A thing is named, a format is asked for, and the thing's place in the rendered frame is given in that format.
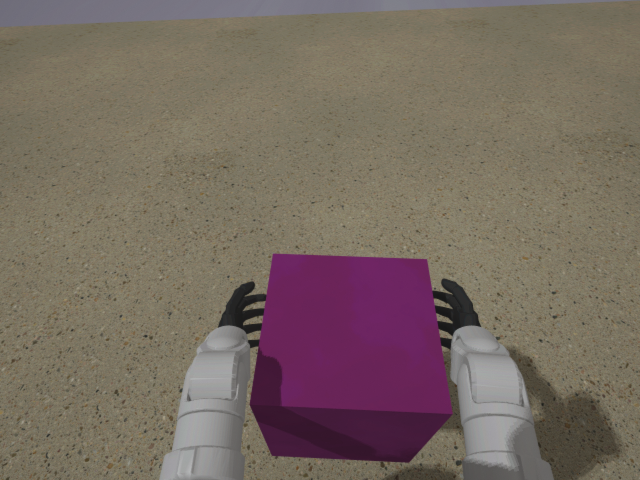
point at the robot right forearm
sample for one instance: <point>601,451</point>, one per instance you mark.
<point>498,425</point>

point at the right robot hand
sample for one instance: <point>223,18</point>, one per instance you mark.
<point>462,313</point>

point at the carton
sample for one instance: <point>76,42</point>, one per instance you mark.
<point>350,363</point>

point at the robot left forearm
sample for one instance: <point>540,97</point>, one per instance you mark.
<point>208,436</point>

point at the left robot hand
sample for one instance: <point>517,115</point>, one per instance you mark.
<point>234,314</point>

